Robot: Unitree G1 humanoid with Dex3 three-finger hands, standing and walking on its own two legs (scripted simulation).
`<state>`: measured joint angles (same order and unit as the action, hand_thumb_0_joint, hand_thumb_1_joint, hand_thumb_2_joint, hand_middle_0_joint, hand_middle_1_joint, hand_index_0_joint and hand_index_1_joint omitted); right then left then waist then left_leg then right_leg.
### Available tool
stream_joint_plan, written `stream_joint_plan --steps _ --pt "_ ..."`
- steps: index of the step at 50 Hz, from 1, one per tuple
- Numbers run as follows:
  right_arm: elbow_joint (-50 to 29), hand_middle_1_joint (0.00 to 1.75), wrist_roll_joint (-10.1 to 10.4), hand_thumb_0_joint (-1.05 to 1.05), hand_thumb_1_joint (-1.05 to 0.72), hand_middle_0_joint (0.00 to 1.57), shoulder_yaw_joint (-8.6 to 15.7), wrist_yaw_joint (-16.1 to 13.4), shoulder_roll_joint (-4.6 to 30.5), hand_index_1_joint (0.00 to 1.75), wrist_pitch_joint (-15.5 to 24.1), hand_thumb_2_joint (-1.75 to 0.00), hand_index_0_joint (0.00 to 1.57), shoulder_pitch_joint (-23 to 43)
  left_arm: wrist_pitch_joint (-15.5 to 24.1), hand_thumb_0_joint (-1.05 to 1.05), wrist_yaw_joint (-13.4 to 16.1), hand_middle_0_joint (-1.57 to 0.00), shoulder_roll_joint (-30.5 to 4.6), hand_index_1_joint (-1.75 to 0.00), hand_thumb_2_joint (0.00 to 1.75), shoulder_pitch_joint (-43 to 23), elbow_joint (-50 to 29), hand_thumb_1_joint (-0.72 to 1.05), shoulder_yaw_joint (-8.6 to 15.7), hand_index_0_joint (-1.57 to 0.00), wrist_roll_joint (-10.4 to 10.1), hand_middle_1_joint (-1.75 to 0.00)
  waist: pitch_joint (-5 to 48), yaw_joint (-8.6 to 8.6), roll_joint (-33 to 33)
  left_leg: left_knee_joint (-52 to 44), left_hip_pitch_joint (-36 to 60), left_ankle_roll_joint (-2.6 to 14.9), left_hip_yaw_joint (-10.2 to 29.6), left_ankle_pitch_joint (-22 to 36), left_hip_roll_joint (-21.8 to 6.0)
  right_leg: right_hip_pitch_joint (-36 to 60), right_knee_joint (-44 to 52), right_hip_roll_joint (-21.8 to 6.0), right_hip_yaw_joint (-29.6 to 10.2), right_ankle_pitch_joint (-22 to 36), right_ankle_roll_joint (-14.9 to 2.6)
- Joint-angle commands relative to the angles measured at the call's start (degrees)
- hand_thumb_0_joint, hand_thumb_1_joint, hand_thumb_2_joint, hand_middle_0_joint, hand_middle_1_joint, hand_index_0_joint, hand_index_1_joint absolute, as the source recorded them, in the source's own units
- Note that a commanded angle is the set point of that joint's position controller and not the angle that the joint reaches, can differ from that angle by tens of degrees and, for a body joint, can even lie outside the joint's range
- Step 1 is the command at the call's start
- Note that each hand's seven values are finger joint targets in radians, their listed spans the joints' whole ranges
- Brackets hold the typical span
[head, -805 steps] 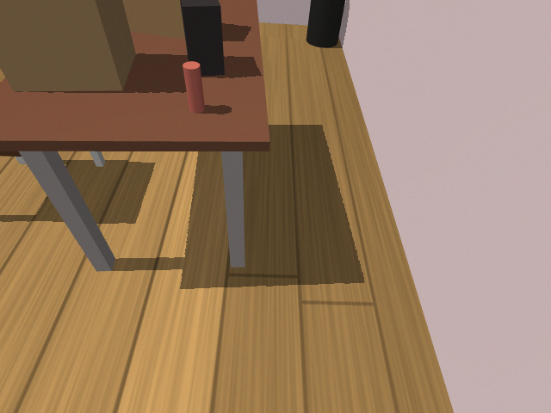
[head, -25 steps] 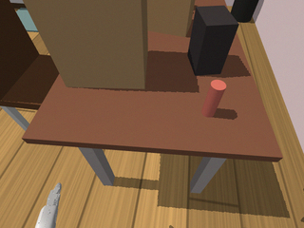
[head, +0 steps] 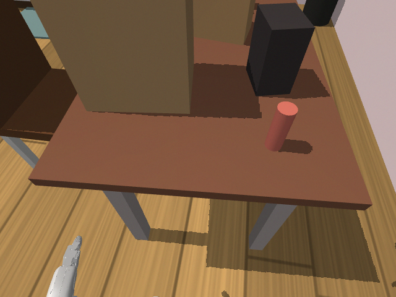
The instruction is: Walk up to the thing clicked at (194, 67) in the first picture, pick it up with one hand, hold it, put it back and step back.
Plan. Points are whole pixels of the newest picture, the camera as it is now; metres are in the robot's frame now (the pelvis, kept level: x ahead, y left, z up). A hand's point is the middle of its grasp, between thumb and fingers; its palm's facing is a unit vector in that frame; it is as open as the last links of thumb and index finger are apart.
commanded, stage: approach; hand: right
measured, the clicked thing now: (279, 128) +0.49 -0.15 +0.05
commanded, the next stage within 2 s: close in in 0.20 s
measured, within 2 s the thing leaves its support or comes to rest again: neither
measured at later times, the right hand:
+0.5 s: hand (305, 135) +0.48 -0.21 +0.04, palm faces +0.01 +1.00 +0.04, open 17.5 cm
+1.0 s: hand (283, 134) +0.48 -0.16 +0.05, palm faces +0.03 +1.00 +0.01, open 17.7 cm
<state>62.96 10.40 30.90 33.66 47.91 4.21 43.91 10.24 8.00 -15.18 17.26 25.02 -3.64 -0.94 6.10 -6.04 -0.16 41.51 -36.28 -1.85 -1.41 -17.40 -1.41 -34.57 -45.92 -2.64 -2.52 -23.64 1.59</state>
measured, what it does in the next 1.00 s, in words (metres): stands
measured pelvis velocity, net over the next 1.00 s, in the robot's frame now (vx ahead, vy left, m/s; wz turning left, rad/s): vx -0.01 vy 0.00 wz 0.02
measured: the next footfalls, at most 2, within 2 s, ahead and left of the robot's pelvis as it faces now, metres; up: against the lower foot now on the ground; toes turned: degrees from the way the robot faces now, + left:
none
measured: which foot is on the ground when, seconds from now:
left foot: down 0.00-1.00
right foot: down 0.00-1.00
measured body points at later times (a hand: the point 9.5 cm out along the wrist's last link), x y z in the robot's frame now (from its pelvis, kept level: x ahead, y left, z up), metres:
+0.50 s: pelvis -0.02 +0.00 -0.03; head +0.10 -0.03 +0.40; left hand +0.12 +0.27 -0.06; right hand +0.48 -0.27 +0.04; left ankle +0.03 +0.14 -0.71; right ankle -0.02 -0.13 -0.71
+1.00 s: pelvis -0.01 +0.00 -0.04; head +0.09 -0.01 +0.40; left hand +0.13 +0.28 -0.05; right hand +0.47 -0.21 +0.05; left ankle +0.03 +0.14 -0.71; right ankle -0.02 -0.13 -0.71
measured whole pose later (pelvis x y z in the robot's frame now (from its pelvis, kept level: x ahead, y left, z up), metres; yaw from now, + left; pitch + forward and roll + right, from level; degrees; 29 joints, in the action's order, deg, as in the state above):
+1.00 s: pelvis -0.01 +0.00 -0.04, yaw +1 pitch +18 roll +1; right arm 56.8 3.9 22.7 9.4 22.8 15.9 45.0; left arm 4.5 0.6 -14.2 21.9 6.9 3.8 1.7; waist 6.6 -9.3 -0.2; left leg 55.5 -51.4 -1.8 0.2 -21.9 -1.0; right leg -48.4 -58.8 -2.9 -1.7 -28.3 1.9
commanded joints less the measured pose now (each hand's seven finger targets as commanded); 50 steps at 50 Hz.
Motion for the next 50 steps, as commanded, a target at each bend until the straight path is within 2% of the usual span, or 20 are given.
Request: stream_joint_plan --steps 1,2,6,9,12,14,15,18,22,25,28,30,32,34,37,41,42,46,48,50 --pt "-10.9 0.04 2.0 0.00 0.51 0.06 -1.0 -0.5 13.1 0.04 4.2 -0.03 0.06 21.3 3.2 0.00 0.2 -0.06 -7.6 -0.06 0.05 -1.6 -5.7 -0.56 3.8 -0.05 -0.1 -0.05 16.5 -0.91 8.1 -2.8 6.3 2.74 -0.1 12.0 1.9 8.4 4.9 1.9 0.8 18.7 -2.06" --pt "-11.5 0.04 2.2 0.00 0.52 0.06 -1.6 -0.8 11.6 0.04 4.7 -0.04 0.06 22.1 3.6 0.00 0.1 -0.06 -6.6 -0.06 0.05 -3.6 -7.0 -0.56 2.9 -0.05 -0.1 -0.05 16.8 -0.95 7.6 -2.5 6.2 2.67 0.1 11.7 1.7 7.9 4.5 2.0 0.8 17.2 -2.23" --pt "-12.1 0.04 2.1 0.00 0.49 0.06 -4.6 -2.1 6.3 0.04 7.0 -0.05 0.06 22.4 4.1 0.00 0.0 -0.06 -9.2 -0.06 0.04 -2.7 -8.3 -0.55 5.4 -0.06 0.5 -0.06 20.1 -2.92 7.6 -0.9 3.4 2.45 -0.1 10.3 2.0 9.4 3.3 1.8 0.5 15.4 -2.07" --pt "-12.7 0.04 2.1 0.00 0.48 0.06 -3.4 -4.0 6.7 0.04 9.2 -0.05 0.06 23.6 3.7 0.00 -0.6 -0.06 -7.3 -0.06 0.04 -0.6 -8.2 -0.55 4.2 -0.06 0.8 -0.06 22.4 -2.58 7.1 0.9 3.9 2.16 0.3 14.0 1.7 7.5 0.7 2.3 0.8 19.6 -2.10" --pt "-13.8 0.05 1.3 0.00 0.51 0.05 -2.8 -6.9 6.0 0.05 11.8 -0.06 0.05 25.6 3.4 0.00 -1.2 -0.06 -8.9 -0.06 0.04 -0.9 -11.4 -0.54 6.3 -0.06 1.4 -0.06 24.2 -3.68 8.7 2.8 0.6 2.23 0.0 12.6 2.1 7.9 -0.9 1.8 0.3 21.1 -1.55" --pt "-11.5 0.05 0.5 0.00 0.49 0.05 -3.0 -9.2 3.9 0.05 13.4 -0.06 0.05 25.0 3.0 0.00 -2.0 -0.06 -8.2 -0.06 0.04 0.2 -12.0 -0.54 6.7 -0.06 1.6 -0.06 21.2 -3.77 7.8 3.9 -0.8 2.32 -0.1 10.6 2.1 3.8 -1.4 1.9 0.5 17.4 -1.57" --pt "-12.7 0.05 -0.3 0.00 0.49 0.05 -2.2 -10.5 5.3 0.05 14.2 -0.06 0.05 25.2 2.6 0.00 -2.5 -0.06 -7.9 -0.06 0.04 0.7 -12.5 -0.54 6.7 -0.06 1.8 -0.06 22.0 -2.80 8.8 4.8 -0.7 2.45 0.4 10.5 2.0 2.7 -2.0 2.1 0.8 16.9 -1.55" --pt "-16.8 0.04 -1.6 0.00 0.56 0.05 -1.3 -13.5 5.8 0.04 16.8 -0.04 0.05 29.5 2.4 0.00 -3.2 -0.06 -10.4 -0.06 0.05 -0.6 -20.0 -0.55 9.9 -0.06 2.4 -0.06 29.2 -3.75 10.4 7.0 -1.0 2.57 0.0 10.6 2.3 4.6 -3.8 1.6 0.4 18.3 -1.21" --pt "-15.2 0.04 -2.6 0.00 0.59 0.04 -1.6 -16.7 1.0 0.04 17.0 -0.03 0.04 24.9 0.5 0.00 -4.9 -0.06 -7.8 -0.06 0.05 3.7 -21.7 -0.55 9.1 -0.06 2.4 -0.06 32.0 -2.08 12.4 8.3 0.3 2.77 0.0 12.8 2.6 4.6 -5.9 1.6 0.7 24.0 -0.73" --pt "-23.5 0.05 -3.6 0.00 0.60 0.04 -2.1 -18.7 1.1 0.05 17.9 -0.03 0.04 30.5 0.1 0.00 -5.2 -0.06 -8.1 -0.06 0.05 -0.2 -25.9 -0.56 9.9 -0.06 2.4 -0.06 38.2 -1.74 14.5 9.4 2.7 2.88 0.0 15.6 2.6 6.5 -7.0 1.1 0.9 27.4 -0.36" --pt "-12.9 0.05 -4.4 0.00 0.61 0.04 -3.3 -20.3 -5.2 0.05 15.9 -0.04 0.04 20.9 -1.6 0.00 -5.9 -0.06 -7.6 -0.06 0.05 3.5 -24.6 -0.56 9.9 -0.05 2.1 -0.06 30.0 -2.42 8.2 8.8 4.8 2.88 0.1 15.8 2.5 -1.0 -5.8 1.6 1.3 22.6 -0.77" --pt "-19.9 0.05 -5.0 0.00 0.59 0.04 -4.0 -21.3 -4.9 0.05 16.8 -0.04 0.04 28.6 -1.7 0.00 -5.9 -0.06 -6.8 -0.06 0.05 -1.2 -29.3 -0.56 9.1 -0.06 2.0 -0.06 33.3 -2.32 8.1 8.8 6.3 2.60 0.3 16.1 2.5 -0.3 -5.6 1.5 1.5 20.9 -1.14" --pt "-15.0 0.05 -5.3 0.00 0.58 0.04 -3.8 -21.9 -5.6 0.05 16.2 -0.04 0.04 24.1 -2.3 0.00 -5.9 -0.06 -8.2 -0.06 0.05 5.9 -24.8 -0.55 11.9 -0.06 2.0 -0.06 27.9 -3.49 7.8 8.4 2.8 2.62 0.2 14.4 2.6 -0.3 -5.8 1.4 1.9 19.1 -1.33" --pt "-11.2 0.05 -5.2 0.00 0.60 0.04 -5.8 -22.1 -10.6 0.05 15.5 -0.05 0.04 20.1 -2.5 0.00 -6.5 -0.06 -7.2 -0.06 0.05 5.4 -25.7 -0.55 10.9 -0.06 1.8 -0.06 23.0 -3.99 4.2 7.7 0.4 2.56 -0.3 11.6 2.9 -2.2 -4.8 1.3 1.3 16.7 -1.60" --pt "-15.7 0.05 -5.4 0.00 0.60 0.04 -5.3 -22.6 -9.1 0.05 16.3 -0.04 0.04 24.5 -2.6 0.00 -6.6 -0.06 -7.5 -0.05 0.04 5.4 -27.3 -0.54 11.8 -0.06 1.9 -0.06 25.3 -3.70 4.8 8.3 0.6 2.62 0.0 11.5 2.6 -1.8 -5.0 1.3 1.6 16.0 -1.73" --pt "-17.7 0.05 -5.1 0.00 0.60 0.04 -7.0 -22.5 -11.8 0.05 16.2 -0.04 0.04 26.4 -2.4 0.00 -6.7 -0.05 -8.1 -0.05 0.04 6.2 -27.6 -0.54 12.9 -0.06 1.9 -0.06 25.8 -4.63 5.2 8.3 -0.9 2.46 0.2 11.6 2.5 -0.2 -5.6 1.4 1.7 15.6 -1.83" --pt "-20.8 0.05 -5.3 0.00 0.61 0.03 -7.5 -22.9 -11.3 0.05 16.6 -0.05 0.03 29.5 -2.4 0.00 -6.9 -0.06 -6.1 -0.05 0.04 5.0 -28.3 -0.54 11.4 -0.06 2.0 -0.06 27.5 -4.33 6.0 8.6 0.3 2.40 0.8 11.9 2.2 -0.8 -6.0 1.7 2.2 14.8 -1.97" --pt "-17.5 0.05 -5.6 0.00 0.59 0.04 -7.5 -24.0 -12.2 0.05 16.0 -0.05 0.03 26.7 -2.5 0.00 -6.7 -0.05 -8.3 -0.05 0.04 7.7 -26.1 -0.54 13.6 -0.06 2.2 -0.06 27.1 -4.28 6.5 8.6 -1.1 2.44 0.1 11.1 2.4 0.7 -5.8 1.7 1.9 15.3 -1.58" --pt "-22.7 0.05 -5.7 0.00 0.61 0.03 -7.7 -24.8 -11.7 0.05 16.5 -0.04 0.03 30.5 -2.4 0.00 -6.7 -0.05 -8.3 -0.05 0.04 4.7 -29.8 -0.54 12.9 -0.05 2.2 -0.06 31.6 -3.91 6.9 8.7 1.6 2.33 0.2 12.7 2.3 2.0 -5.9 1.8 1.8 16.9 -1.51" --pt "-20.4 0.05 -5.8 0.00 0.60 0.03 -8.8 -25.4 -14.0 0.05 16.4 -0.05 0.03 28.8 -2.6 0.00 -6.8 -0.05 -6.9 -0.05 0.04 5.0 -28.5 -0.54 12.1 -0.05 2.1 -0.06 29.6 -3.63 5.2 8.5 3.0 2.27 0.3 13.2 2.3 0.0 -5.8 2.1 2.2 16.5 -1.63"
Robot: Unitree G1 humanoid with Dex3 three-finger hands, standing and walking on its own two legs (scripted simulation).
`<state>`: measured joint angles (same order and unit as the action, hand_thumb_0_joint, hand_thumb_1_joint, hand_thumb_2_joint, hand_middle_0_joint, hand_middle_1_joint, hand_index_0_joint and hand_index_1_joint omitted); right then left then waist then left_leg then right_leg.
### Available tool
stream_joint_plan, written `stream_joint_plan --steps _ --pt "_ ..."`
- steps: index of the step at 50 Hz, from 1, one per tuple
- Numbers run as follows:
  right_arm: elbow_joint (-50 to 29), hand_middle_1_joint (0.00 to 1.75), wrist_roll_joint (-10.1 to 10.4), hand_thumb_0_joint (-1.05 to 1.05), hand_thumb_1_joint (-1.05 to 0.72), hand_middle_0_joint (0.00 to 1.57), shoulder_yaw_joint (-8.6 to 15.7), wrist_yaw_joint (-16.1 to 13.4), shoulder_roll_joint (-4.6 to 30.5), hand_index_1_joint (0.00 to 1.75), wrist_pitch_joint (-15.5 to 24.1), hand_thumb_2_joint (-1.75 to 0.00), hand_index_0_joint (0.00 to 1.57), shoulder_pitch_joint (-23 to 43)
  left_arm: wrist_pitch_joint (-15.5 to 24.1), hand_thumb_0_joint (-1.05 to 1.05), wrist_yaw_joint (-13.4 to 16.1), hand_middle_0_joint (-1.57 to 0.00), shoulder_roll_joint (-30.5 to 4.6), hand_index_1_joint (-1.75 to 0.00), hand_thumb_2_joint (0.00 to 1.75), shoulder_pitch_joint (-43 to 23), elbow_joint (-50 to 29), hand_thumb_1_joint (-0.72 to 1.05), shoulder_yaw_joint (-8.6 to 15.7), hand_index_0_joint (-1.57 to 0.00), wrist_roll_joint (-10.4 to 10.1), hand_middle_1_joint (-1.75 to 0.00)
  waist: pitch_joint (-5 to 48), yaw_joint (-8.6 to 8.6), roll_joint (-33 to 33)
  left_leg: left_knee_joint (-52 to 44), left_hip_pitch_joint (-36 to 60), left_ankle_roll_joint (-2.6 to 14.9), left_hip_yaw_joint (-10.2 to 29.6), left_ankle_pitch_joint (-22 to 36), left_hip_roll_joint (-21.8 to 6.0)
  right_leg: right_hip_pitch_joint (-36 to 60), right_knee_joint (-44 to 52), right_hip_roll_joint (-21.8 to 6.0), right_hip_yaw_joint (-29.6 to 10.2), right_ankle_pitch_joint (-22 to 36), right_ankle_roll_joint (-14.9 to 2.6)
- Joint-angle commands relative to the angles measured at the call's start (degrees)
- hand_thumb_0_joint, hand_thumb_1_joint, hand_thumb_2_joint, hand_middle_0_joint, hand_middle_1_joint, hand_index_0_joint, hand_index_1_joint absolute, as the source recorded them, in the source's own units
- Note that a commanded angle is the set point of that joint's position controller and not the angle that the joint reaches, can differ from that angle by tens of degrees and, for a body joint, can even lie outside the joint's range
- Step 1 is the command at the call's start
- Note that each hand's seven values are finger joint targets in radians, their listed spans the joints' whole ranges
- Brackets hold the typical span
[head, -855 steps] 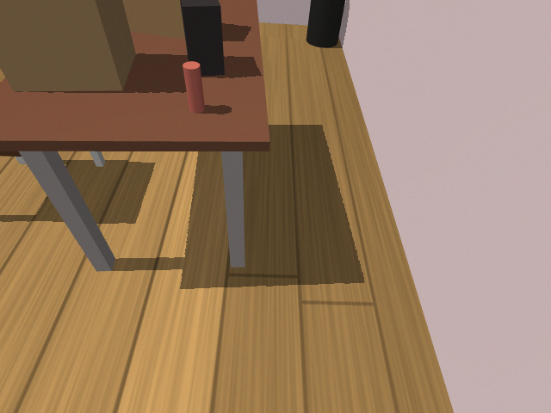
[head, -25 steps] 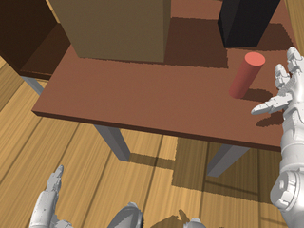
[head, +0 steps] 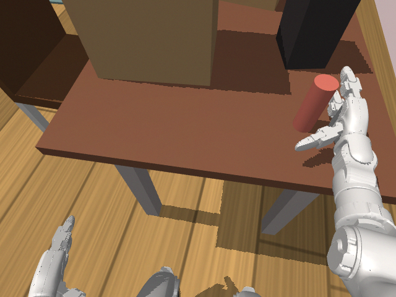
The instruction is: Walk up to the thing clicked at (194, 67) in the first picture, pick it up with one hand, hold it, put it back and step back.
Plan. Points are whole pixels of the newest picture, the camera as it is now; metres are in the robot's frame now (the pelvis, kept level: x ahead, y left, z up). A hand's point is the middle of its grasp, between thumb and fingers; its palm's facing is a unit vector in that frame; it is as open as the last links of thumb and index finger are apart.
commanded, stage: rest palm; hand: right
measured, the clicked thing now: (313, 106) +0.50 -0.17 +0.09
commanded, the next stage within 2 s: close in 0.08 s
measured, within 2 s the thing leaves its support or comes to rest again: leaves its support in 1.22 s
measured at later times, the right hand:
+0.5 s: hand (305, 103) +0.51 -0.16 +0.09, palm faces +0.06 +1.00 -0.01, open 16.4 cm
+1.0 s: hand (306, 111) +0.50 -0.16 +0.08, palm faces +0.07 +1.00 -0.01, open 6.9 cm
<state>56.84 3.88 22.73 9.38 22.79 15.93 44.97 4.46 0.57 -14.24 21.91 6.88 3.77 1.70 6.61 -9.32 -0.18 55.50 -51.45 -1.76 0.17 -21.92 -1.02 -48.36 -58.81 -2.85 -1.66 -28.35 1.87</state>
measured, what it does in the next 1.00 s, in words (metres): stands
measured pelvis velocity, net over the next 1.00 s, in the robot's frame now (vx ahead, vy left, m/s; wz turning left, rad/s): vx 0.00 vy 0.00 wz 0.01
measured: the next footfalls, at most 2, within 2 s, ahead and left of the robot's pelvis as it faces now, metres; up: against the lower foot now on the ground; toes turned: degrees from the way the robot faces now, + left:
none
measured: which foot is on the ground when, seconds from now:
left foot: down 0.00-1.00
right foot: down 0.00-1.00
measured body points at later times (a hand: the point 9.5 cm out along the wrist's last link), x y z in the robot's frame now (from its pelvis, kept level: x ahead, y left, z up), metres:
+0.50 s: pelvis +0.00 +0.00 +0.00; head +0.11 -0.02 +0.44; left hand +0.15 +0.27 -0.02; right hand +0.50 -0.21 +0.09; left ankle +0.04 +0.14 -0.67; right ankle +0.00 -0.14 -0.67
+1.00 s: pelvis +0.00 +0.00 +0.00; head +0.11 -0.02 +0.44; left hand +0.15 +0.27 -0.02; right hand +0.49 -0.21 +0.08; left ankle +0.04 +0.14 -0.67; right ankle +0.00 -0.14 -0.67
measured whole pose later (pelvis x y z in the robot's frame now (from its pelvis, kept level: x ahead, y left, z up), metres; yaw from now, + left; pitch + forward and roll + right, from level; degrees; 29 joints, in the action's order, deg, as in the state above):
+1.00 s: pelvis +0.00 +0.00 +0.00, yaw +0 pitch +18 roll +1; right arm 58.5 1.9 21.7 4.3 20.7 18.3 45.9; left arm 3.4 -0.2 -13.4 20.8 6.9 3.4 2.2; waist 6.3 -10.0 0.0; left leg 54.8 -51.2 -2.2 0.6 -21.8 -1.1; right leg -48.0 -58.3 -2.8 -1.2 -28.4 1.5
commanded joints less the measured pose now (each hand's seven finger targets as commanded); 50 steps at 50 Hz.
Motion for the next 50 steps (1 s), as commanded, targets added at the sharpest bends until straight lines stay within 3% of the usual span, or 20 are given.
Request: stream_joint_plan --steps 1,2,4,6,9,12,16,21,24,28,30,32,33,36,39,41,43,46,48,50 --pt "-12.4 0.05 0.7 0.00 0.61 0.03 -0.4 -1.6 11.0 0.06 4.6 -0.05 0.03 27.0 2.9 0.00 0.5 -0.05 -7.0 -0.05 0.04 0.7 -9.6 -0.54 4.0 -0.05 -0.6 -0.06 26.8 0.01 4.0 -5.9 18.8 2.07 -0.9 16.8 1.8 11.1 7.2 2.5 1.6 18.9 -2.20" --pt "-7.6 0.05 0.7 0.00 0.60 0.03 0.6 -2.0 10.9 0.05 3.9 -0.04 0.03 22.5 2.8 0.00 0.8 -0.05 -8.6 -0.05 0.04 1.1 -8.5 -0.53 5.4 -0.05 -0.7 -0.06 24.8 0.05 3.3 -6.4 18.2 1.93 -0.7 16.3 1.7 10.3 7.2 2.5 1.8 17.7 -2.33" --pt "-15.9 0.06 0.0 0.00 0.61 0.03 -0.8 -2.7 11.7 0.06 5.4 -0.06 0.03 31.3 3.0 0.00 0.6 -0.05 -6.4 -0.05 0.04 -1.7 -11.9 -0.53 3.3 -0.06 -0.5 -0.06 28.5 -0.46 3.5 -6.5 20.6 1.63 0.1 15.9 1.5 10.2 7.2 2.5 2.0 16.2 -2.59" --pt "-10.1 0.03 -0.1 0.00 0.58 0.07 -0.4 -3.0 10.6 0.03 5.0 -0.02 0.07 25.7 2.9 0.00 0.8 -0.05 -8.3 -0.06 0.09 1.2 -9.0 -0.61 5.9 -0.03 -0.6 -0.04 25.5 -0.72 2.5 -6.6 19.4 1.66 -0.3 15.9 1.6 9.6 7.2 2.6 2.1 16.1 -2.55" --pt "-10.9 0.04 -0.6 0.00 0.61 0.09 -0.9 -3.4 9.9 0.04 5.7 0.00 0.09 26.6 2.8 0.00 0.5 -0.05 -7.2 -0.06 0.09 0.2 -11.6 -0.61 4.5 -0.03 -0.3 -0.04 27.3 -1.16 2.2 -5.7 19.5 1.65 -0.6 18.0 1.8 10.6 7.2 2.5 1.7 18.7 -2.34" --pt "-9.5 0.13 -0.6 0.00 0.61 0.30 0.1 -3.8 11.2 0.13 5.8 0.00 0.29 26.3 2.3 0.00 0.2 -0.05 -6.1 -0.06 0.06 3.0 -8.0 -0.56 3.5 -0.05 -0.1 -0.05 23.5 0.14 4.3 -6.1 17.4 1.78 -0.5 15.0 1.7 9.2 7.5 2.6 2.1 16.2 -2.34" --pt "-12.4 0.16 -0.9 0.00 0.61 0.35 -0.1 -4.5 12.2 0.16 6.9 0.00 0.35 32.3 2.9 0.00 0.5 -0.05 -6.6 -0.06 0.06 -0.8 -10.2 -0.56 4.1 -0.05 0.0 -0.05 26.5 -1.74 4.2 -5.7 16.5 1.75 -0.3 13.8 1.7 9.8 7.0 2.1 1.6 14.4 -2.56" --pt "-11.5 0.25 -1.2 0.00 0.57 0.46 -2.2 -4.8 10.2 0.25 6.4 -0.07 0.46 34.3 2.9 0.00 0.3 -0.05 -7.0 -0.06 0.07 0.3 -11.7 -0.57 3.7 -0.04 0.2 -0.05 30.7 -2.41 7.3 -4.8 15.2 1.98 -1.5 17.4 2.4 15.5 6.6 1.8 0.8 22.3 -1.55" --pt "-7.4 0.33 -1.6 0.00 0.55 0.56 -0.9 -5.1 11.6 0.33 5.6 -0.12 0.56 31.8 2.6 0.00 0.2 -0.05 -8.1 -0.06 0.06 1.7 -9.4 -0.56 4.7 -0.04 0.3 -0.05 30.0 -2.24 7.2 -4.6 15.9 2.09 -1.4 19.9 2.3 15.0 6.0 1.8 1.0 25.5 -1.33" --pt "-4.9 0.46 -1.9 0.00 0.53 0.71 1.0 -5.8 13.2 0.46 6.0 -0.21 0.72 32.8 2.7 0.00 0.0 -0.04 -8.3 -0.05 0.06 -2.4 -11.0 -0.56 4.9 -0.04 0.3 -0.05 26.7 -1.76 4.2 -5.3 15.8 1.93 -1.3 15.3 2.2 9.8 7.1 1.8 0.9 17.8 -2.06" --pt "-6.6 0.55 -2.4 0.00 0.46 0.81 0.8 -5.7 13.6 0.55 6.6 -0.27 0.82 33.0 2.3 0.00 0.1 -0.04 -9.3 -0.05 0.06 -0.6 -11.8 -0.55 6.2 -0.04 0.4 -0.05 31.7 -1.84 5.0 -4.8 17.6 2.04 -1.6 17.7 2.5 13.6 7.0 1.7 0.9 21.4 -1.67" --pt "-7.3 0.60 -1.7 0.00 0.39 0.86 -0.3 -5.1 11.1 0.61 6.1 -0.34 0.86 30.7 2.0 0.00 -0.3 -0.04 -8.7 -0.05 0.06 1.6 -11.1 -0.55 5.7 -0.04 0.2 -0.05 31.6 -1.06 7.0 -4.8 18.7 2.14 -1.5 19.3 2.4 13.7 7.2 2.0 1.3 23.0 -1.41" --pt "-1.2 0.63 -1.5 0.00 0.37 0.88 -1.4 -4.7 7.6 0.63 5.2 -0.36 0.88 25.7 1.8 0.00 -0.7 -0.04 -7.4 -0.05 0.06 3.6 -8.1 -0.55 4.4 -0.04 0.2 -0.05 27.0 -1.49 5.7 -4.6 16.5 2.27 -2.0 19.6 2.7 12.8 7.2 1.9 1.0 24.5 -1.19" --pt "-11.1 0.70 -1.3 0.00 0.30 0.96 0.6 -4.9 12.1 0.70 6.8 -0.42 0.97 31.6 2.2 0.00 -0.5 -0.04 -8.3 -0.05 0.06 -1.8 -11.4 -0.56 5.9 -0.04 0.1 -0.05 33.1 -0.94 6.4 -4.0 19.0 2.28 -1.3 21.5 2.4 14.1 6.7 1.8 1.1 25.9 -1.26" --pt "-5.1 0.78 -1.1 0.00 0.16 1.03 -0.4 -5.3 8.8 0.78 6.1 -0.51 1.03 27.7 1.9 0.00 -0.6 -0.04 -6.6 -0.05 0.06 0.3 -8.1 -0.55 4.3 -0.05 0.1 -0.05 23.9 -1.60 3.8 -5.3 16.0 2.05 -1.1 18.0 2.4 9.9 7.2 2.0 1.4 20.6 -1.89" --pt "-7.7 0.86 -1.3 0.00 0.06 1.09 -0.1 -5.4 9.5 0.86 7.2 -0.61 1.09 29.2 2.4 0.00 -0.3 -0.05 -7.8 -0.05 0.05 -2.7 -10.5 -0.55 5.1 -0.05 0.2 -0.05 25.7 -2.51 2.5 -5.4 16.5 1.82 -1.1 17.0 2.3 9.4 7.2 1.9 1.2 18.5 -2.27" --pt "-14.4 0.94 -1.6 0.00 -0.04 1.17 -0.3 -5.3 12.0 0.95 8.3 -0.69 1.16 31.3 2.4 0.00 -0.1 -0.04 -8.2 -0.05 0.05 -1.7 -12.2 -0.54 5.3 -0.05 0.3 -0.05 32.4 -1.52 6.4 -5.1 18.0 1.98 -1.1 18.5 2.3 15.9 7.0 1.8 1.4 22.1 -1.77" --pt "-6.4 1.04 -0.5 0.00 -0.19 1.25 -1.7 -4.7 7.1 1.04 5.9 -0.80 1.24 23.3 1.8 0.00 -0.2 -0.05 -7.4 -0.05 0.05 4.6 -6.5 -0.54 5.2 -0.05 -0.2 -0.05 24.8 -2.11 4.6 -5.8 16.9 1.88 -1.2 18.9 2.3 12.4 7.4 2.4 1.8 20.8 -1.88" --pt "-17.0 1.07 -0.9 0.00 -0.26 1.31 0.2 -5.5 13.1 1.07 7.5 -0.81 1.30 34.0 2.3 0.00 0.0 -0.05 -7.4 -0.05 0.05 -3.3 -12.0 -0.56 4.4 -0.05 -0.1 -0.05 30.4 -1.50 4.9 -5.7 19.2 1.69 -0.7 18.8 2.0 12.8 7.3 2.2 1.5 20.2 -2.10" --pt "-11.6 1.13 -1.0 0.00 -0.33 1.38 0.1 -5.7 11.9 1.13 7.2 -0.87 1.36 31.5 2.1 0.00 0.4 -0.05 -7.5 -0.05 0.05 0.0 -7.7 -0.55 5.2 -0.05 0.0 -0.05 27.5 -2.78 5.5 -5.7 16.5 1.84 -0.7 18.0 2.0 13.4 6.8 2.0 1.6 19.7 -2.17"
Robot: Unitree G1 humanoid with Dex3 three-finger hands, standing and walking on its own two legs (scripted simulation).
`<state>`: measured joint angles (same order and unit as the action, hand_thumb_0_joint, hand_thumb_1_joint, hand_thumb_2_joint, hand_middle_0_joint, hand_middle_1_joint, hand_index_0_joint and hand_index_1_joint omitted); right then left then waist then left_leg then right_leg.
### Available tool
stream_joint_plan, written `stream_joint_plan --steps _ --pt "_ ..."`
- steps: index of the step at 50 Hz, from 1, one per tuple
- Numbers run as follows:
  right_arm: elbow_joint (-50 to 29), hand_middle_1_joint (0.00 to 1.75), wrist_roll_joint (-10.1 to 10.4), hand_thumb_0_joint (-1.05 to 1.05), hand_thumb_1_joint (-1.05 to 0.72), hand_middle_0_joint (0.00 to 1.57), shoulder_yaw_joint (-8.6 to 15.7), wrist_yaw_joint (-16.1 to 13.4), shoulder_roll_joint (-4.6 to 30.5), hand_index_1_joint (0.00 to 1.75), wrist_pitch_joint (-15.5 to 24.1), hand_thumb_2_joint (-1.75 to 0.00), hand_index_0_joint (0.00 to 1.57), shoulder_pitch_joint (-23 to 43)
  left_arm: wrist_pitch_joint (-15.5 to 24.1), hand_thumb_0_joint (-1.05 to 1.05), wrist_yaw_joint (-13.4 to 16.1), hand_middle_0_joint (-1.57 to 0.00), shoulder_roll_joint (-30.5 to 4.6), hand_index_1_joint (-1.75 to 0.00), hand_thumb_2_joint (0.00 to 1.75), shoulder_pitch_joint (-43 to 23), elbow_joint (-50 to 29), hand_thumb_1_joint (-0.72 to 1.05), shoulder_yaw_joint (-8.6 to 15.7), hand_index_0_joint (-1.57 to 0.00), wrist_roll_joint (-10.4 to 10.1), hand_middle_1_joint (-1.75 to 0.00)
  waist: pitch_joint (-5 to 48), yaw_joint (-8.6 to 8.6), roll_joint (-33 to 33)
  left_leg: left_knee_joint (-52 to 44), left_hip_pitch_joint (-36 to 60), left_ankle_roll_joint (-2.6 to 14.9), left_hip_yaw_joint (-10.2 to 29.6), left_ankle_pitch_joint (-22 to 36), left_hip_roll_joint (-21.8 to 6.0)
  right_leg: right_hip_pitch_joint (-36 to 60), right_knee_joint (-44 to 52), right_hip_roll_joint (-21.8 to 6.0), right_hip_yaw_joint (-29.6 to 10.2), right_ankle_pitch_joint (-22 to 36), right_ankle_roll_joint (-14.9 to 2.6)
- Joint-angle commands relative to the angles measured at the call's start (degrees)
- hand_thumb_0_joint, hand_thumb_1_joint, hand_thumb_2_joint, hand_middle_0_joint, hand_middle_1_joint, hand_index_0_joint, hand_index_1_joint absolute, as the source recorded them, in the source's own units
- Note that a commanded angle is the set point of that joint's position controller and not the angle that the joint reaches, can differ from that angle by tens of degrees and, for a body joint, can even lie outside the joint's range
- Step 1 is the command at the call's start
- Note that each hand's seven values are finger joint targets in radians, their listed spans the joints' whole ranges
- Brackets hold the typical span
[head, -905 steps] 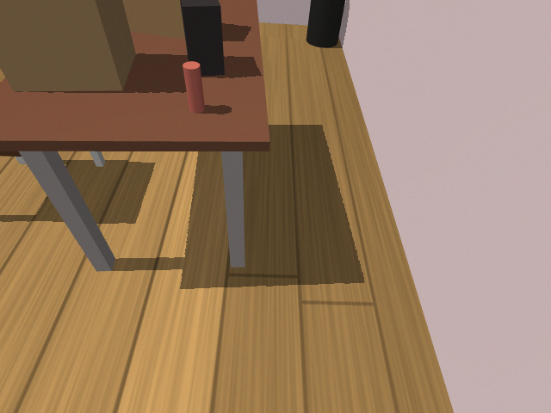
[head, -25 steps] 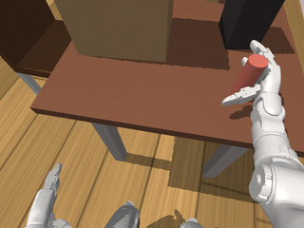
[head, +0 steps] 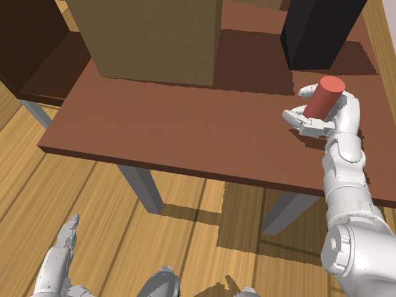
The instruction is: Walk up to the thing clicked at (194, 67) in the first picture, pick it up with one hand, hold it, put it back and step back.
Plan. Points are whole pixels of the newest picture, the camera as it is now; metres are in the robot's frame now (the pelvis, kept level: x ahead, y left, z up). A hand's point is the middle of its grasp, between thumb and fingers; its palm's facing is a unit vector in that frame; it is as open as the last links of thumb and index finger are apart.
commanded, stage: settle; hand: right
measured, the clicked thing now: (317, 108) +0.50 -0.17 +0.09
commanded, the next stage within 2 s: lift in 1.14 s
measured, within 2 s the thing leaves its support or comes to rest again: leaves its support in 0.22 s
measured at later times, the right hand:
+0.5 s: hand (320, 94) +0.50 -0.16 +0.12, palm faces +0.07 +1.00 -0.02, open 5.3 cm
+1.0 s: hand (327, 77) +0.51 -0.16 +0.16, palm faces +0.06 +1.00 -0.02, open 5.3 cm
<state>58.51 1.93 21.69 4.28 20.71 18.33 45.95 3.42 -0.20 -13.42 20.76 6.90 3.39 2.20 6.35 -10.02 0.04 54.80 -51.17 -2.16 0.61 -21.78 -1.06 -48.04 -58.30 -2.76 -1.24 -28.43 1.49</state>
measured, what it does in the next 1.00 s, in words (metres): stands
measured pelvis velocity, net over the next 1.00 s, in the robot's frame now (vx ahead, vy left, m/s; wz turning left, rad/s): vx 0.00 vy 0.00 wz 0.00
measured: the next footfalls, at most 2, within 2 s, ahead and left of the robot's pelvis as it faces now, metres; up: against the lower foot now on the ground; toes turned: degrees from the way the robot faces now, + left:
none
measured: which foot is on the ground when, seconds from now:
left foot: down 0.00-1.00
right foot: down 0.00-1.00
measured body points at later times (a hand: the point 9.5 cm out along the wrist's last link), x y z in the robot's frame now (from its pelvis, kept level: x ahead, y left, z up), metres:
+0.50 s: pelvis +0.00 +0.00 +0.01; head +0.08 -0.01 +0.45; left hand +0.15 +0.27 -0.02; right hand +0.49 -0.21 +0.12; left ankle +0.04 +0.14 -0.67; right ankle -0.01 -0.13 -0.67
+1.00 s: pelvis +0.00 +0.00 +0.03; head +0.08 +0.00 +0.47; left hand +0.15 +0.27 -0.02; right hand +0.50 -0.21 +0.16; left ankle +0.04 +0.14 -0.67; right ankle -0.01 -0.13 -0.67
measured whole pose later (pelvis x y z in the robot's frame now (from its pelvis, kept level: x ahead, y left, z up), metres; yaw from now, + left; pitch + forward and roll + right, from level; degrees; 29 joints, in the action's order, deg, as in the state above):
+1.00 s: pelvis +0.00 +0.00 +0.03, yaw +0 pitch +14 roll +1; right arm 59.2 3.7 19.5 5.5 22.5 10.8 51.7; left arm 4.5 1.7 -13.2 18.1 16.5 3.1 0.7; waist 5.1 -8.0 0.7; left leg 45.7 -41.3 -2.2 1.1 -18.3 -1.3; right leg -37.8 -48.4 -2.5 -0.3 -24.5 1.4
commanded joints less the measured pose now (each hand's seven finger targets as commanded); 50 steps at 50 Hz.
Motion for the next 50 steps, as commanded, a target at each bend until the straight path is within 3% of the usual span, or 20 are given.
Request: stream_joint_plan --steps 1,2,4,5,8,10,11,14,15,17,19,20,22,25,28,31,34,35,36,50 --pt "-11.1 1.15 1.1 0.00 -0.36 1.38 0.4 -0.5 12.3 1.15 4.5 -0.90 1.37 28.9 3.2 0.00 1.0 -0.05 -7.6 -0.05 0.05 2.2 -7.9 -0.55 4.6 -0.05 -0.5 -0.05 25.6 -2.06 4.9 -5.1 16.4 2.28 -1.0 18.1 2.0 11.3 6.4 2.2 1.3 19.6 -1.83" --pt "-3.9 1.18 1.0 0.00 -0.42 1.40 -0.2 -0.1 9.5 1.18 3.7 -0.94 1.38 24.4 3.3 0.00 1.0 -0.05 -8.4 -0.05 0.05 2.8 -6.4 -0.55 5.0 -0.05 -0.4 -0.05 23.3 -2.81 3.2 -5.2 14.6 2.24 -1.4 17.9 2.2 10.7 6.2 2.0 0.9 19.8 -1.84" --pt "-12.7 1.31 0.3 0.00 -0.49 1.34 0.9 -0.1 14.8 1.31 5.4 -1.10 1.35 32.2 3.5 0.00 0.9 -0.07 -7.4 -0.07 0.06 -1.4 -9.5 -0.57 3.8 -0.06 -0.3 -0.06 28.8 -1.30 5.5 -4.5 16.4 2.30 -1.0 18.7 1.9 12.4 5.9 2.0 1.0 21.2 -1.71" --pt "-11.3 1.31 0.3 0.00 -0.52 1.34 1.4 0.2 15.1 1.31 5.2 -1.18 1.34 31.3 3.7 0.00 1.2 -0.06 -10.3 -0.07 0.07 -1.2 -10.2 -0.58 6.7 -0.06 -0.2 -0.06 31.6 -2.23 5.8 -3.8 16.5 2.46 -1.5 20.0 2.1 14.6 5.6 1.8 0.6 23.4 -1.42" --pt "-8.1 1.41 1.1 0.00 -0.63 1.39 -0.1 1.8 12.2 1.41 3.7 -1.30 1.40 26.3 3.2 0.00 0.6 -0.07 -8.1 -0.07 0.07 2.7 -5.7 -0.57 4.1 -0.06 -0.4 -0.06 28.2 -0.61 7.9 -4.1 14.6 2.76 -2.3 18.0 2.4 14.7 6.7 1.7 0.2 25.1 -0.80" --pt "-20.4 1.45 1.5 0.00 -0.67 1.44 1.2 1.5 17.2 1.45 4.9 -1.34 1.44 37.2 3.6 0.00 1.0 -0.07 -8.8 -0.07 0.07 -3.6 -11.3 -0.58 4.6 -0.06 -0.7 -0.06 37.6 0.27 9.1 -4.2 19.8 2.59 -1.7 20.6 2.2 17.8 6.6 1.8 0.6 26.2 -0.76" --pt "-17.2 1.47 1.6 0.00 -0.68 1.46 1.4 1.4 16.4 1.47 4.2 -1.36 1.46 34.5 3.6 0.00 1.1 -0.06 -9.9 -0.07 0.07 -3.0 -10.3 -0.58 5.5 -0.05 -0.7 -0.06 37.6 0.15 8.5 -3.8 20.6 2.66 -1.9 21.7 2.2 18.1 6.7 1.8 0.5 27.4 -0.67" --pt "-5.4 1.46 2.0 0.00 -0.65 1.48 1.2 1.3 12.9 1.46 1.2 -1.32 1.48 24.8 2.8 0.00 1.3 -0.06 -9.9 -0.07 0.06 0.7 -6.4 -0.56 5.2 -0.06 -1.2 -0.06 27.0 -0.72 2.4 -6.4 19.3 2.28 -2.3 19.6 2.4 13.2 8.3 2.1 0.5 22.9 -1.35" --pt "-14.9 1.42 1.8 0.00 -0.59 1.48 1.5 0.7 15.9 1.42 2.6 -1.26 1.48 32.5 3.1 0.00 1.5 -0.06 -9.6 -0.07 0.06 -3.0 -8.8 -0.57 5.3 -0.06 -1.2 -0.06 29.9 -0.35 4.5 -6.2 20.1 2.28 -1.8 20.2 2.2 14.7 8.4 1.9 0.6 23.8 -1.22" --pt "-15.4 1.40 1.3 0.00 -0.58 1.47 1.2 0.1 16.7 1.40 2.7 -1.23 1.47 34.7 2.8 0.00 1.7 -0.06 -10.0 -0.06 0.06 -1.9 -7.9 -0.56 6.0 -0.06 -1.0 -0.06 32.4 0.14 5.8 -6.5 22.1 2.36 -1.7 20.7 2.1 16.7 8.8 2.2 1.3 23.9 -1.28" --pt "-5.4 1.40 1.7 0.00 -0.57 1.45 -1.4 0.9 10.4 1.40 0.5 -1.24 1.46 26.4 2.4 0.00 1.3 -0.06 -7.0 -0.06 0.06 2.8 -3.0 -0.55 3.5 -0.06 -1.4 -0.06 21.6 -0.33 3.2 -7.9 19.3 2.37 -1.9 17.9 2.2 12.6 10.1 2.4 1.3 20.1 -1.56" --pt "-3.1 1.40 1.5 0.00 -0.59 1.45 -0.5 0.9 11.5 1.40 0.0 -1.24 1.46 25.1 2.5 0.00 1.4 -0.06 -7.7 -0.06 0.05 1.7 -2.2 -0.55 4.1 -0.06 -1.4 -0.06 19.9 -0.47 1.9 -8.7 18.2 2.12 -1.8 16.4 2.1 11.8 10.4 2.3 1.3 18.2 -1.87" --pt "-15.5 1.40 1.2 0.00 -0.59 1.45 0.5 0.6 16.9 1.40 1.5 -1.24 1.45 36.6 3.5 0.00 1.9 -0.06 -9.2 -0.06 0.05 -4.7 -8.4 -0.54 5.0 -0.06 -1.2 -0.06 27.9 0.14 4.6 -8.8 19.3 2.16 -1.7 14.9 2.1 16.5 11.0 1.8 1.0 17.7 -1.68" --pt "-9.0 1.39 2.2 0.00 -0.60 1.43 -1.7 1.5 11.2 1.39 -0.4 -1.25 1.43 29.4 3.3 0.00 1.5 -0.06 -6.8 -0.06 0.05 1.7 -2.3 -0.54 3.5 -0.06 -1.3 -0.06 22.4 0.17 4.6 -9.7 18.7 2.24 -1.8 14.8 2.1 15.4 11.7 2.3 1.3 17.2 -1.60" --pt "-16.1 1.38 2.2 0.00 -0.60 1.42 0.7 1.0 16.8 1.38 -0.2 -1.24 1.42 35.7 4.0 0.00 2.3 -0.06 -9.7 -0.06 0.05 -4.3 -6.2 -0.55 5.8 -0.06 -1.5 -0.06 30.4 0.19 3.2 -9.9 23.3 1.80 -1.2 17.5 1.8 17.6 11.6 2.3 1.6 18.5 -1.97" --pt "-12.4 1.40 2.5 0.00 -0.63 1.43 -2.0 1.2 12.3 1.40 -1.6 -1.26 1.43 32.5 3.9 0.00 2.2 -0.06 -7.3 -0.06 0.05 -1.0 -1.7 -0.55 3.9 -0.05 -1.6 -0.06 23.1 0.38 4.8 -11.0 19.7 2.06 -1.8 16.0 2.0 18.1 12.8 2.2 1.4 18.5 -1.65" --pt "-15.8 1.40 2.4 0.00 -0.62 1.43 1.0 0.5 17.2 1.40 -1.4 -1.26 1.43 34.9 4.3 0.00 2.8 -0.06 -10.4 -0.06 0.06 -3.8 -3.6 -0.56 5.9 -0.05 -1.7 -0.05 29.9 0.97 3.6 -10.5 25.0 2.05 -1.6 20.1 1.8 19.3 12.8 2.2 1.4 21.7 -1.64" --pt "-13.6 1.39 2.4 0.00 -0.60 1.43 -1.2 0.7 14.2 1.40 -1.9 -1.25 1.43 33.3 4.0 0.00 2.4 -0.06 -7.4 -0.06 0.06 -2.2 -1.7 -0.56 3.0 -0.05 -1.6 -0.05 25.8 1.48 3.8 -10.9 24.3 2.17 -1.8 19.0 1.8 18.1 13.4 2.3 1.5 21.0 -1.57" --pt "-12.3 1.39 2.5 0.00 -0.61 1.42 -1.6 0.8 12.7 1.39 -2.1 -1.25 1.42 32.8 3.9 0.00 2.5 -0.06 -7.8 -0.06 0.06 -2.1 -2.0 -0.56 4.3 -0.05 -1.9 -0.06 25.7 0.58 2.8 -11.1 23.7 2.17 -1.9 19.6 1.9 19.1 13.6 2.3 1.3 21.7 -1.54" --pt "-12.8 1.40 3.1 0.00 -0.70 1.41 -1.6 1.5 13.8 1.40 -3.4 -1.29 1.40 34.5 4.3 0.00 2.4 -0.05 -8.0 -0.06 0.06 -2.9 0.2 -0.57 3.6 -0.05 -2.0 -0.05 25.1 1.33 3.3 -13.3 25.4 2.20 -2.0 21.6 2.0 22.9 16.0 2.0 1.4 25.3 -1.18"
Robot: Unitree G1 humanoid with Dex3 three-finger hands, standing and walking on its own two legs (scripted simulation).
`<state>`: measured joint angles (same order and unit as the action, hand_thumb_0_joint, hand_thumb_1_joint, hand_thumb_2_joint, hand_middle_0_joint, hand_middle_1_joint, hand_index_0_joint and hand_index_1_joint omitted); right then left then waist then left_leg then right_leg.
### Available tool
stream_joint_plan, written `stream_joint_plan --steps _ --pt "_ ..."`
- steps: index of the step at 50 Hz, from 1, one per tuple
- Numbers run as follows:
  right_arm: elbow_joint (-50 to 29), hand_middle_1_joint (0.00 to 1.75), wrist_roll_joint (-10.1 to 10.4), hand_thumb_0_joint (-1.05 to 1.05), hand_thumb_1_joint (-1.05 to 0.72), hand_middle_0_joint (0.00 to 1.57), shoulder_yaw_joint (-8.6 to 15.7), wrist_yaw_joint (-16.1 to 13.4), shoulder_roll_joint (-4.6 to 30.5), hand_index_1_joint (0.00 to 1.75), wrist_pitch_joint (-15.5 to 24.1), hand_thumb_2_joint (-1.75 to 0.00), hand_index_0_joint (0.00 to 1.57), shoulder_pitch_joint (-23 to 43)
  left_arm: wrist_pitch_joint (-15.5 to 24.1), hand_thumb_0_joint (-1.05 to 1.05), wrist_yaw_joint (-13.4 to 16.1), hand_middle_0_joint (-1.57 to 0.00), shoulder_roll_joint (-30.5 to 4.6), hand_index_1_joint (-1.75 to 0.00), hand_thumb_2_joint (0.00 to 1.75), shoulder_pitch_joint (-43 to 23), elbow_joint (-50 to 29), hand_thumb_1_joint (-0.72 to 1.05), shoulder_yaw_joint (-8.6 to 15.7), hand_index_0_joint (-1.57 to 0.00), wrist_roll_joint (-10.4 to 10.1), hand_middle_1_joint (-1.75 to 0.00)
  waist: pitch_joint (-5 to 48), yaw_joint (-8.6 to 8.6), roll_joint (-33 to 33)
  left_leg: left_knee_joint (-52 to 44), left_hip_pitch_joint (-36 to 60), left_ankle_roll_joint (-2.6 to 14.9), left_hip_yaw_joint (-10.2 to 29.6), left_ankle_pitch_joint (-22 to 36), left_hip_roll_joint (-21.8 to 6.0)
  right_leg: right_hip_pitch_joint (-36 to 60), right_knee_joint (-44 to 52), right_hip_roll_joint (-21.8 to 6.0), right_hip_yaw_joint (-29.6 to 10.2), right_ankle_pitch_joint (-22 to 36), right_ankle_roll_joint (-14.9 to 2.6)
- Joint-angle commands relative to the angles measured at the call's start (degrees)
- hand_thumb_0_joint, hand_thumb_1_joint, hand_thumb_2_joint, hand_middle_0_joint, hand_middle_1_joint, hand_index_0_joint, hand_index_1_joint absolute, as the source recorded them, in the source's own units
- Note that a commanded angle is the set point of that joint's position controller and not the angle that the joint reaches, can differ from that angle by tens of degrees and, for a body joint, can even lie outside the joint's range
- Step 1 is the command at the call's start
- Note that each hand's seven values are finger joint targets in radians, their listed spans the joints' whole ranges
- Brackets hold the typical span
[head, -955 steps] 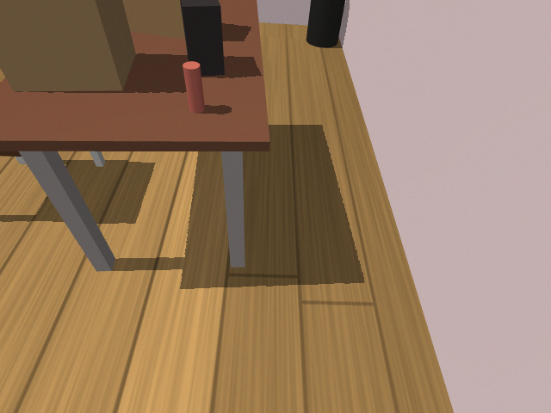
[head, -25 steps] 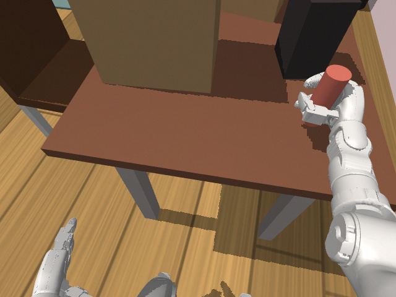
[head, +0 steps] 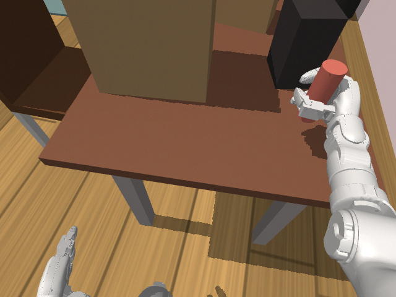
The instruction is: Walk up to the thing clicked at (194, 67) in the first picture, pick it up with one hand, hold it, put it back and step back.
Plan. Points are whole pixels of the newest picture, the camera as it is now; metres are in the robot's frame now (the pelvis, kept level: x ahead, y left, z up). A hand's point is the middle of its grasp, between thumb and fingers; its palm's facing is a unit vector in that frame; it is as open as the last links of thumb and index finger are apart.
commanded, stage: settle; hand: right
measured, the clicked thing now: (319, 94) +0.50 -0.17 +0.14
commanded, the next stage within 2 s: lift in 0.14 s
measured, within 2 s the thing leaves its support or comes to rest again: neither
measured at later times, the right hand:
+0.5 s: hand (315, 89) +0.49 -0.16 +0.16, palm faces +0.06 +1.00 -0.01, open 5.3 cm
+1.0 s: hand (353, 96) +0.40 -0.17 +0.23, palm faces +0.07 +1.00 -0.03, open 5.3 cm
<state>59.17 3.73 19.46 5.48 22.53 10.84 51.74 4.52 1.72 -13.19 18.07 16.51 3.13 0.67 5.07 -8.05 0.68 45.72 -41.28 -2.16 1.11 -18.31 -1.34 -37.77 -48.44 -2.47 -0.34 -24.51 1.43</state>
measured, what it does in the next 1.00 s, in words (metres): stands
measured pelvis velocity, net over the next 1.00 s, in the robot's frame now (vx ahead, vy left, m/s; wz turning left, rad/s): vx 0.00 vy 0.00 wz -0.02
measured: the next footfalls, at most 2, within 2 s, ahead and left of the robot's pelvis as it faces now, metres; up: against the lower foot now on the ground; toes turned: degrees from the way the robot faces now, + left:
none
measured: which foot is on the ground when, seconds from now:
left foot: down 0.00-1.00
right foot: down 0.00-1.00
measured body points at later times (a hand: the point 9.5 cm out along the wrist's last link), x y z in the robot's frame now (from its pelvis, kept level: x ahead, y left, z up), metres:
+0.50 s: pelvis +0.01 +0.00 +0.01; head +0.07 +0.00 +0.46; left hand +0.16 +0.26 -0.05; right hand +0.48 -0.21 +0.16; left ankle +0.04 +0.14 -0.70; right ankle -0.01 -0.13 -0.70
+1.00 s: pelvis +0.00 +0.00 +0.02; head +0.00 +0.02 +0.47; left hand +0.17 +0.26 -0.04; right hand +0.39 -0.22 +0.23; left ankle +0.04 +0.14 -0.70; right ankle -0.01 -0.13 -0.70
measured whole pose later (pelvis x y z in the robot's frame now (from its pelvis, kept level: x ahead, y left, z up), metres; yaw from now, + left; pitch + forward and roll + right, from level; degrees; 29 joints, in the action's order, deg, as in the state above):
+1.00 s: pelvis +0.00 +0.00 +0.02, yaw -1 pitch +3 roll +0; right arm 22.4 9.2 14.2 6.0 16.0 -10.8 32.9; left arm 4.2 2.5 -13.4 18.6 24.6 4.6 -1.5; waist 4.7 -0.5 2.7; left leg 36.5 -23.4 -2.1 0.6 -15.9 -2.4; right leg -19.2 -36.8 -1.5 -0.4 -20.4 1.4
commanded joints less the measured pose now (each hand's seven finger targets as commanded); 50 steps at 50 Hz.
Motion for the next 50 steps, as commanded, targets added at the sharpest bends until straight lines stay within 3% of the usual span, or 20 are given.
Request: stream_joint_plan --steps 1,9,12,16,17,20,22,24,26,29,31,33,35,37,39,42,43,44,48,50 --pt "-13.9 1.41 1.3 0.00 -0.70 1.41 1.0 0.1 12.3 1.41 4.0 -1.30 1.41 29.1 3.3 0.00 0.5 -0.05 -8.6 -0.06 0.06 -1.4 -10.0 -0.57 4.5 -0.04 -0.6 -0.05 27.1 -0.38 2.7 -4.3 15.4 2.23 -2.6 17.6 2.3 13.4 6.4 1.6 0.4 21.3 -1.09" --pt "-15.3 1.43 1.3 0.00 -0.72 1.41 1.4 -0.3 13.6 1.43 3.4 -1.32 1.41 29.5 3.1 0.00 0.5 -0.05 -8.4 -0.06 0.06 -0.1 -7.8 -0.57 4.4 -0.04 -0.7 -0.05 26.1 0.36 2.5 -5.4 18.8 1.92 -2.0 19.8 1.8 12.7 7.3 2.1 1.3 20.9 -1.39" --pt "-14.3 1.42 1.4 0.00 -0.72 1.40 0.7 0.0 11.8 1.42 2.9 -1.32 1.39 28.9 3.2 0.00 0.4 -0.05 -7.9 -0.06 0.06 -1.0 -8.0 -0.57 4.3 -0.04 -0.9 -0.05 26.3 -0.50 1.7 -5.4 19.9 1.99 -1.5 22.2 1.6 12.4 7.5 2.2 1.4 22.1 -1.45" --pt "-14.8 1.45 1.7 0.00 -0.65 1.42 0.5 0.5 11.3 1.45 2.6 -1.33 1.42 27.7 3.2 0.00 0.1 -0.05 -5.5 -0.05 0.05 -2.0 -8.3 -0.55 1.3 -0.05 -1.1 -0.05 27.0 1.10 1.7 -5.8 21.9 1.93 -1.8 22.9 1.5 13.1 7.9 2.3 1.5 23.3 -1.27" --pt "-14.9 1.45 1.7 0.00 -0.65 1.42 0.9 0.5 11.7 1.45 2.5 -1.33 1.42 27.3 3.1 0.00 0.2 -0.05 -7.0 -0.05 0.05 -0.4 -8.3 -0.55 2.9 -0.05 -1.1 -0.05 28.6 0.65 1.2 -5.4 22.8 2.01 -1.7 24.8 1.6 13.9 8.0 2.3 1.5 24.7 -1.16" --pt "-18.4 1.44 1.9 0.00 -0.66 1.42 0.1 0.6 10.9 1.44 1.9 -1.32 1.42 27.5 2.8 0.00 -0.1 -0.05 -6.0 -0.05 0.05 0.4 -8.0 -0.55 1.4 -0.05 -1.0 -0.05 28.0 1.63 3.8 -6.1 20.9 2.30 -2.3 23.8 2.0 17.7 8.5 2.0 1.2 28.2 -0.70" --pt "-18.6 1.42 2.3 0.00 -0.69 1.42 0.3 0.3 11.0 1.42 1.1 -1.31 1.41 25.8 2.4 0.00 -0.1 -0.05 -6.5 -0.05 0.05 2.4 -5.1 -0.54 2.9 -0.05 -1.2 -0.05 25.4 1.86 3.0 -6.7 21.4 2.25 -2.3 22.8 1.8 16.3 9.3 2.2 1.4 25.8 -0.90" --pt "-21.4 1.42 2.5 0.00 -0.68 1.42 1.4 0.0 12.3 1.42 0.4 -1.30 1.42 24.4 2.5 0.00 0.1 -0.05 -9.7 -0.05 0.05 0.3 -7.2 -0.54 5.2 -0.05 -1.3 -0.05 27.2 1.99 2.3 -7.1 22.8 2.23 -2.2 23.6 1.7 17.1 10.0 2.1 1.4 25.8 -1.06" --pt "-24.9 1.41 2.8 0.00 -0.66 1.41 -0.2 0.1 9.8 1.41 0.0 -1.28 1.41 25.3 2.4 0.00 0.1 -0.04 -7.2 -0.05 0.05 -0.1 -7.2 -0.54 3.6 -0.05 -1.3 -0.05 26.7 2.40 2.2 -7.4 22.8 2.24 -2.7 22.8 1.9 18.6 10.4 1.9 1.3 26.2 -0.94" --pt "-25.9 1.39 3.3 0.00 -0.67 1.40 -0.6 -0.1 9.1 1.39 -1.9 -1.26 1.39 21.2 2.1 0.00 0.4 -0.04 -6.7 -0.05 0.05 0.9 -4.1 -0.54 3.5 -0.04 -1.8 -0.05 23.4 3.96 1.2 -8.3 24.8 2.21 -2.5 23.1 1.4 17.1 11.5 2.3 1.8 24.9 -1.15" --pt "-29.8 1.40 3.4 0.00 -0.64 1.40 -1.4 0.0 8.5 1.40 -3.1 -1.28 1.40 20.8 2.2 0.00 0.6 -0.04 -8.2 -0.05 0.05 -1.7 -6.3 -0.54 4.7 -0.05 -1.9 -0.05 25.5 4.03 1.3 -8.4 24.9 2.32 -2.7 23.5 1.6 19.8 12.0 2.0 1.5 26.7 -1.06" --pt "-32.2 1.39 3.9 0.00 -0.66 1.39 -2.8 0.3 6.1 1.39 -4.6 -1.26 1.39 19.6 2.1 0.00 0.5 -0.04 -4.9 -0.05 0.04 -1.1 -4.4 -0.53 1.8 -0.05 -1.8 -0.05 22.9 5.17 2.2 -9.2 24.1 2.28 -3.1 21.3 1.6 20.4 12.5 1.9 1.4 26.0 -0.96" --pt "-33.5 1.39 4.5 0.00 -0.67 1.39 -1.0 0.4 8.1 1.39 -6.5 -1.26 1.39 15.9 2.0 0.00 1.0 -0.04 -7.4 -0.05 0.04 -1.7 -3.3 -0.54 4.5 -0.05 -2.1 -0.05 21.8 5.80 0.5 -10.0 26.0 1.97 -3.0 20.7 1.3 19.0 13.3 2.2 1.7 23.4 -1.36" --pt "-37.9 1.39 4.9 0.00 -0.65 1.40 -2.6 0.6 5.8 1.39 -8.3 -1.26 1.39 14.4 2.1 0.00 0.8 -0.04 -5.7 -0.04 0.04 -0.4 -2.9 -0.53 2.7 -0.05 -2.0 -0.05 20.9 6.06 1.0 -10.3 26.0 2.06 -3.2 21.3 1.3 20.7 13.9 2.1 1.8 24.6 -1.22" --pt "-40.8 1.38 5.3 0.00 -0.65 1.38 -2.0 0.7 6.6 1.38 -10.1 -1.26 1.38 13.4 2.2 0.00 1.3 -0.04 -7.8 -0.05 0.04 -1.8 -4.3 -0.54 4.8 -0.04 -2.3 -0.05 21.2 5.78 -0.2 -10.5 26.3 1.82 -3.4 22.0 1.3 22.3 13.9 2.1 1.7 25.6 -1.35" --pt "-44.0 1.39 5.7 0.00 -0.67 1.40 -2.4 0.5 5.7 1.39 -13.4 -1.26 1.39 10.3 2.2 0.00 1.1 -0.04 -6.5 -0.05 0.04 -1.5 -3.2 -0.53 3.4 -0.04 -2.4 -0.05 16.8 6.57 -1.0 -12.1 25.7 1.53 -3.4 18.6 1.1 21.3 15.3 2.2 1.8 21.5 -1.68" --pt "-45.5 1.39 6.1 0.00 -0.68 1.40 -3.6 0.6 3.9 1.39 -14.3 -1.26 1.39 9.6 2.3 0.00 1.1 -0.04 -6.2 -0.05 0.04 -2.5 -2.5 -0.54 3.5 -0.04 -2.4 -0.05 15.2 6.56 -1.0 -12.6 25.5 1.38 -3.4 17.4 1.0 21.3 15.7 2.3 1.9 19.9 -1.70" --pt "-47.4 1.38 6.6 0.00 -0.67 1.40 -2.9 0.5 4.6 1.38 -15.1 -1.25 1.39 9.9 2.5 0.00 1.4 -0.04 -7.8 -0.04 0.04 -2.4 -2.7 -0.53 5.0 -0.05 -2.4 -0.05 15.5 6.12 -1.9 -13.0 25.4 1.25 -3.5 16.4 1.0 22.0 16.2 2.2 1.8 18.8 -1.85" --pt "-52.3 1.39 6.6 0.00 -0.67 1.40 -2.9 0.3 4.9 1.39 -18.8 -1.25 1.40 7.6 2.9 0.00 1.0 -0.04 -7.1 -0.04 0.04 -2.7 -0.3 -0.52 4.5 -0.04 -2.5 -0.05 14.1 6.72 -0.7 -13.7 25.6 1.19 -3.5 16.4 0.7 23.2 16.8 2.5 1.8 18.9 -1.81" --pt "-54.2 1.38 6.9 0.00 -0.65 1.40 -2.1 0.2 5.6 1.38 -20.3 -1.25 1.39 7.4 3.4 0.00 1.1 -0.04 -8.5 -0.04 0.04 -3.8 0.5 -0.53 6.1 -0.04 -2.7 -0.05 13.6 6.52 -0.6 -14.0 25.2 1.18 -4.0 15.0 1.1 23.9 17.5 2.0 1.2 18.2 -1.76"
